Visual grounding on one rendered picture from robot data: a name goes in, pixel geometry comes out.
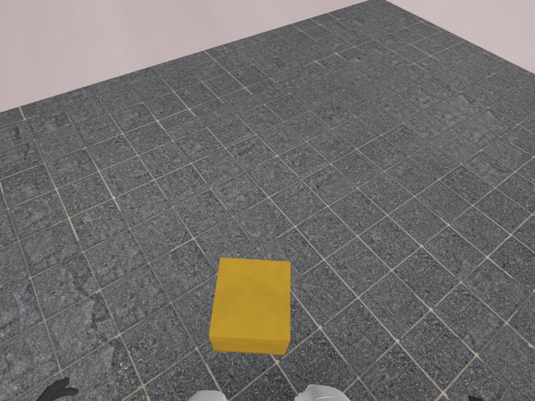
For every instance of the left robot hand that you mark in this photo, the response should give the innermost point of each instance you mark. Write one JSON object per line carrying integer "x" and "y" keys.
{"x": 57, "y": 390}

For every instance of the carton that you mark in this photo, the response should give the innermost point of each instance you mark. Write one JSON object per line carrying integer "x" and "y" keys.
{"x": 251, "y": 309}

